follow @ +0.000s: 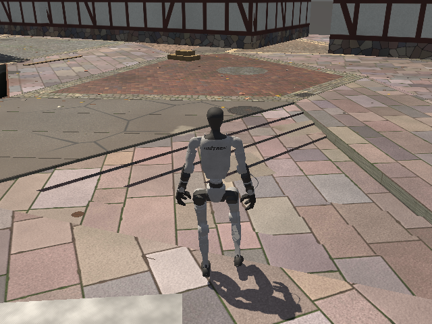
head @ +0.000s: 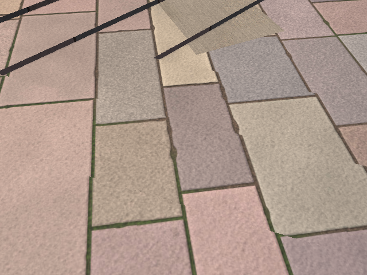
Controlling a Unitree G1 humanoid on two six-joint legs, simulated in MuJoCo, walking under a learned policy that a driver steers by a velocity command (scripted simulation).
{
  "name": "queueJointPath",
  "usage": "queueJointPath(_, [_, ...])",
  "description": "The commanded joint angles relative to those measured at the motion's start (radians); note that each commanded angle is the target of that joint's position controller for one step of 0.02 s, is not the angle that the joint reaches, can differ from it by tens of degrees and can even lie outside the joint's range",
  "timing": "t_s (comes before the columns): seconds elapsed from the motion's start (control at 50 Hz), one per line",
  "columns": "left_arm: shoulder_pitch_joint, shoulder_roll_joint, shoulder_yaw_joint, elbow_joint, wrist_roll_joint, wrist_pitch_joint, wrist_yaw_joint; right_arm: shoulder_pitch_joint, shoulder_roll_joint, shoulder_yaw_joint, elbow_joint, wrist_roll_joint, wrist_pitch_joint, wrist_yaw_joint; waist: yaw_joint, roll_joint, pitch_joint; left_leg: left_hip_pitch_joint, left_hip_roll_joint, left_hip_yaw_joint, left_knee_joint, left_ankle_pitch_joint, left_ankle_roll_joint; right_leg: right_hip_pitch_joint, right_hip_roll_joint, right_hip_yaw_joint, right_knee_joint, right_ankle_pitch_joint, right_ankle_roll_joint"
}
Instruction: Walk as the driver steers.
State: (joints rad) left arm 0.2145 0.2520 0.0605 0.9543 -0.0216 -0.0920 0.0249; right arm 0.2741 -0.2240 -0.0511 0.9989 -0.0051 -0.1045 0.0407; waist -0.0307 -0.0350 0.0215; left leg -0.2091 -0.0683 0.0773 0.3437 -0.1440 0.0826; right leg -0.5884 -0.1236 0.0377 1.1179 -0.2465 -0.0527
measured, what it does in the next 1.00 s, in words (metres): goes down: right foot 0.04 m lower, then left foot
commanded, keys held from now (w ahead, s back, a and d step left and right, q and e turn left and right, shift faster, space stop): w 0.76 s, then w+e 0.24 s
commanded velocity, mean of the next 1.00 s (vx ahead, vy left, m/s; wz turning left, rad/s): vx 0.50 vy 0.00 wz -0.06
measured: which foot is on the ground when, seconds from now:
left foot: down 0.00-0.38, up 0.40-0.86, down 0.88-1.00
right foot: up 0.00-0.34, down 0.36-0.90, up 0.92-1.00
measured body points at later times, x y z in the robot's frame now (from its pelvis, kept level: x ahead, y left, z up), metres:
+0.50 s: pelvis +0.31 -0.08 -0.05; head +0.34 -0.09 +0.40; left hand +0.41 +0.18 -0.17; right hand +0.33 -0.35 -0.19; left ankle +0.19 +0.06 -0.65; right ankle +0.35 -0.17 -0.78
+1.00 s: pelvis +0.60 -0.05 -0.05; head +0.63 -0.04 +0.40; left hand +0.61 +0.22 -0.20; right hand +0.75 -0.31 -0.16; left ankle +0.68 +0.04 -0.78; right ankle +0.47 -0.17 -0.69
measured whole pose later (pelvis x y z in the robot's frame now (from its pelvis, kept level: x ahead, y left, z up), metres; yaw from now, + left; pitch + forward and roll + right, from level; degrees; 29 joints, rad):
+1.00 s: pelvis +0.60 -0.05 -0.05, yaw -5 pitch +2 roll +0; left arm 0.36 0.24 0.06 1.01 -0.03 -0.08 0.01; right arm 0.08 -0.22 -0.06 0.84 0.00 -0.11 0.02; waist 0.03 -0.03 0.03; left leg -0.39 -0.01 0.10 0.50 -0.14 0.05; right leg -0.35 -0.02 0.05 1.15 -0.42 -0.05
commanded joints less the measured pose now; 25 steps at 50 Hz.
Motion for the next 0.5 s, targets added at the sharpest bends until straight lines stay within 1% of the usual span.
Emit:
queueJointPath(0.02, [0.024,0.051,0.018,-0.047,0.016,0.008,0.005,-0.025,-0.139,-0.023,-0.05,0.0,-0.02,-0.027,0.044,0.08,0.029,-0.043,0.273,-0.228,-0.249,0.087,0.164,-0.051,-0.048,0.024,-0.167,0.144,0.024])
queueJointPath(0.06, [-0.04,0.044,0.019,-0.065,0.02,-0.002,-0.005,0.014,-0.151,-0.026,-0.042,0.001,-0.016,-0.04,0.03,0.072,0.024,-0.009,0.257,-0.189,-0.242,0.133,0.148,-0.055,-0.035,0.017,-0.301,0.303,0.03])
queueJointPath(0.08, [-0.068,0.042,0.017,-0.071,0.018,-0.007,-0.011,0.024,-0.155,-0.027,-0.041,0.004,-0.016,-0.044,0.023,0.077,0.024,0.0,0.248,-0.167,-0.239,0.144,0.139,-0.047,-0.023,0.007,-0.359,0.358,0.03])
queueJointPath(0.1, [-0.098,0.05,0.022,-0.077,0.013,-0.013,-0.018,0.055,-0.143,-0.023,-0.027,0.01,-0.017,-0.048,0.014,0.075,0.027,0.038,0.24,-0.156,-0.215,0.137,0.129,-0.064,-0.02,0.017,-0.413,0.438,0.028])
queueJointPath(0.12, [-0.131,0.047,0.019,-0.086,0.011,-0.017,-0.025,0.074,-0.141,-0.022,-0.022,0.014,-0.017,-0.05,0.001,0.076,0.028,0.059,0.242,-0.148,-0.209,0.125,0.124,-0.068,-0.01,0.006,-0.46,0.47,0.026])
queueJointPath(0.14, [-0.172,0.037,0.013,-0.097,0.011,-0.018,-0.031,0.091,-0.142,-0.022,-0.014,0.02,-0.014,-0.053,-0.012,0.074,0.049,0.061,0.234,-0.133,-0.199,0.1,0.116,-0.061,-0.003,-0.001,-0.524,0.496,0.027])
queueJointPath(0.18, [-0.238,0.028,0.004,-0.12,0.004,-0.017,-0.044,0.131,-0.148,-0.026,-0.001,0.023,-0.004,-0.056,-0.04,0.07,0.065,0.098,0.253,-0.14,-0.165,0.069,0.116,-0.057,0.01,-0.003,-0.588,0.486,0.029])
queueJointPath(0.24, [-0.296,0.043,0.0,-0.153,0.001,-0.018,-0.067,0.169,-0.155,-0.034,0.013,0.028,0.011,-0.065,-0.056,0.062,0.084,0.194,0.302,-0.166,-0.07,0.043,0.112,-0.099,0.011,0.02,-0.655,0.44,0.013])
queueJointPath(0.28, [-0.304,0.055,-0.001,-0.162,-0.003,-0.02,-0.077,0.182,-0.167,-0.042,0.014,0.025,0.022,-0.069,-0.053,0.066,0.082,0.236,0.322,-0.184,-0.004,0.094,0.099,-0.08,0.02,0.013,-0.679,0.358,0.001])
queueJointPath(0.3, [-0.292,0.064,0.001,-0.162,-0.006,-0.021,-0.078,0.183,-0.179,-0.046,0.013,0.023,0.028,-0.068,-0.045,0.071,0.074,0.247,0.329,-0.191,0.034,0.159,0.091,-0.045,0.031,0.0,-0.68,0.296,-0.006])
queueJointPath(0.32, [-0.25,0.081,0.008,-0.154,-0.005,-0.022,-0.077,0.175,-0.191,-0.051,0.008,0.02,0.033,-0.065,-0.021,0.076,0.045,0.256,0.323,-0.187,0.1,0.282,0.081,0.028,0.052,-0.021,-0.679,0.232,-0.02])
queueJointPath(0.34, [-0.139,0.112,0.025,-0.124,-0.005,-0.026,-0.076,0.153,-0.193,-0.05,0.002,0.019,0.039,-0.059,0.041,0.068,-0.02,0.245,0.29,-0.162,0.236,0.425,0.064,0.181,0.084,-0.054,-0.701,0.225,-0.046])
queueJointPath(0.36, [0.036,0.162,0.048,-0.07,0.003,-0.029,-0.071,0.14,-0.167,-0.04,-0.008,0.017,0.038,-0.052,0.119,0.055,-0.134,0.136,0.232,-0.119,0.444,0.442,0.035,0.451,0.084,-0.068,-0.654,0.265,-0.079])
queueJointPath(0.38, [0.221,0.241,0.064,-0.03,0.022,-0.026,-0.06,0.16,-0.098,-0.015,-0.026,-0.003,0.029,-0.046,0.157,-0.09,-0.299,-0.123,0.155,-0.057,0.817,0.082,-0.006,0.779,-0.126,0.159,-0.556,0.373,-0.147])
queueJointPath(0.4, [0.262,0.27,0.065,-0.013,0.015,-0.021,-0.067,0.312,0.0,0.015,-0.007,0.025,-0.002,-0.033,0.105,-0.309,-0.439,-0.472,-0.016,-0.114,1.137,-0.484,-0.066,1.078,-0.327,0.61,-0.653,0.337,-0.338])
queueJointPath(0.42, [0.29,0.206,0.053,0.002,-0.004,-0.009,-0.068,0.216,-0.093,-0.002,-0.032,0.063,-0.03,-0.036,0.152,-0.189,-0.406,-0.605,0.041,-0.204,1.174,-0.447,-0.054,1.056,-0.301,0.663,-0.758,0.138,-0.318])
queueJointPath(0.44, [0.213,0.143,0.038,-0.015,-0.001,-0.006,-0.059,0.065,-0.139,-0.011,-0.074,0.075,-0.038,-0.043,0.158,-0.128,-0.251,-0.667,0.096,-0.168,1.177,-0.387,-0.04,0.939,-0.252,0.515,-0.773,0.14,-0.262])
queueJointPath(0.46, [0.1,0.115,0.023,-0.045,0.013,-0.007,-0.058,-0.003,-0.144,-0.013,-0.096,0.06,-0.034,-0.053,0.116,-0.012,-0.149,-0.639,0.144,-0.134,1.118,-0.297,-0.04,0.756,-0.209,0.399,-0.803,0.244,-0.22])
queueJointPath(0.48, [0.036,0.088,0.012,-0.059,0.027,-0.012,-0.058,-0.01,-0.145,-0.024,-0.097,0.036,-0.023,-0.06,0.072,-0.011,-0.106,-0.579,0.178,-0.139,1.036,-0.23,-0.043,0.619,-0.184,0.331,-0.821,0.34,-0.213])
queueJointPath(0.5, [0.013,0.068,0.007,-0.056,0.036,-0.015,-0.06,0.016,-0.122,-0.025,-0.095,0.025,-0.008,-0.058,0.035,-0.016,-0.083,-0.506,0.204,-0.147,0.969,-0.195,-0.044,0.526,-0.15,0.273,-0.845,0.386,-0.199])
Keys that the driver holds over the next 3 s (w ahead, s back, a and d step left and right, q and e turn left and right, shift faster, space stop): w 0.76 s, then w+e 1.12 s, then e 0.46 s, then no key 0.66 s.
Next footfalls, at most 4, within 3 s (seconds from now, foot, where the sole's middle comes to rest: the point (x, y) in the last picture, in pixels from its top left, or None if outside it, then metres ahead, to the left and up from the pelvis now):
0.36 right None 0.39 -0.17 -0.82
0.88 left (172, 224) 0.72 0.04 -0.82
1.46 right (240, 182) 0.94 -0.27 -0.86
1.92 left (231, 123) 1.33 -0.28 -0.88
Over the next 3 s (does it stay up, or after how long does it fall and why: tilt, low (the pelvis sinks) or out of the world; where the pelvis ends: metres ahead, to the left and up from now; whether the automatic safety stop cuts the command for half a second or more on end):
stays up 1.28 -0.38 -0.11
